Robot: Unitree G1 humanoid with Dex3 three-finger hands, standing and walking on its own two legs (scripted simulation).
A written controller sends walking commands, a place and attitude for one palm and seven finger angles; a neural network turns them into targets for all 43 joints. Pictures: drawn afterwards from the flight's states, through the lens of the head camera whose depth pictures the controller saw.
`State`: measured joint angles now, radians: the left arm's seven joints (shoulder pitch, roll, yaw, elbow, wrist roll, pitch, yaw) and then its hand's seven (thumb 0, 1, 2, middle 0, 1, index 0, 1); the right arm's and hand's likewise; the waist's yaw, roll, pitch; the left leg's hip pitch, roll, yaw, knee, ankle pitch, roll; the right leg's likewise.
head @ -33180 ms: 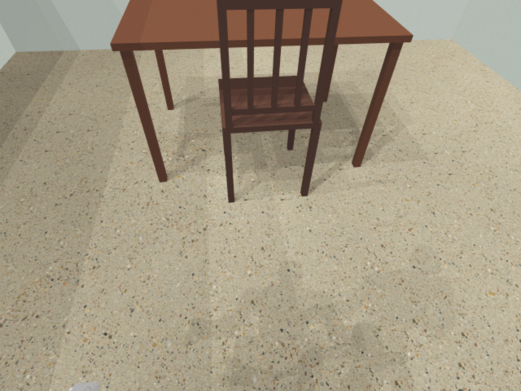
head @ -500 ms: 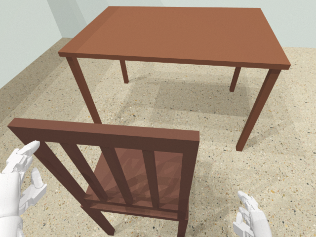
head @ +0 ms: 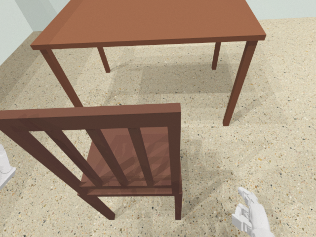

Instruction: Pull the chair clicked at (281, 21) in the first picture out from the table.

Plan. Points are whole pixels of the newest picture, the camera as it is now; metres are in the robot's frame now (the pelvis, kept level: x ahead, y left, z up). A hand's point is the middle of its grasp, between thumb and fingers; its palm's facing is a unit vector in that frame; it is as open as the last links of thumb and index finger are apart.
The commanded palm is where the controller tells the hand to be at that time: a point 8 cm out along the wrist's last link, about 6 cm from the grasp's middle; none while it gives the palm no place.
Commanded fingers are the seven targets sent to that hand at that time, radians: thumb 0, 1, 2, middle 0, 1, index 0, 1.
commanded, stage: step back with the hand held close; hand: left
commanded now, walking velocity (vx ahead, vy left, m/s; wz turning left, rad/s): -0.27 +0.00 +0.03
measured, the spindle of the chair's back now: (111, 161) +0.32 +0.17 -0.03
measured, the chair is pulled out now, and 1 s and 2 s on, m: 0.49 0.49 0.49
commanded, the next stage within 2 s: stop stepping back and stand still in 1.58 s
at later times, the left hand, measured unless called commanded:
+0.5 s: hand out of the picture +0.16 +0.27 +0.17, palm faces +0.47 -0.74 -0.48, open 7.4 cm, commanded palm +0.10 +0.31 +0.19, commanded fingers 0.00 0.90 0.90 -0.20 -0.30 -0.20 -0.30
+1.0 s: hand (4, 192) +0.16 +0.26 +0.18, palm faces +0.46 -0.74 -0.49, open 7.4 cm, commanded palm +0.10 +0.30 +0.19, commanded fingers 0.00 0.90 0.90 -0.20 -0.30 -0.20 -0.30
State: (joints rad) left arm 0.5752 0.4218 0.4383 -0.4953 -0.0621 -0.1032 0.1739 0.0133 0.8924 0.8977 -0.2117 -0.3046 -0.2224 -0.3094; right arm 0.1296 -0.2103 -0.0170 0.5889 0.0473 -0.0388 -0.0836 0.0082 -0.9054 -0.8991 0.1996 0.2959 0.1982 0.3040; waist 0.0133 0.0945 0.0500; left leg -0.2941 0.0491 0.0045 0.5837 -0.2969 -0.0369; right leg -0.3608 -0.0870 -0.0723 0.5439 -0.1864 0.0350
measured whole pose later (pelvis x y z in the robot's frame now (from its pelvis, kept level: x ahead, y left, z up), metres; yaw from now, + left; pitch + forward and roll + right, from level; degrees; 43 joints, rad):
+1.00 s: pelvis -0.04 +0.00 -0.01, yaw +1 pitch +1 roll -1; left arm 0.55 0.42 0.46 -0.60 -0.04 -0.22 0.18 0.02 0.89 0.90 -0.21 -0.31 -0.21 -0.30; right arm 0.17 -0.18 -0.01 0.63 0.00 -0.15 -0.08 0.01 -0.90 -0.90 0.20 0.30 0.20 0.30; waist 0.02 0.01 0.06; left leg -0.45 0.05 -0.03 0.74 -0.35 -0.03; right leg -0.48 -0.08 -0.09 0.63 -0.17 0.02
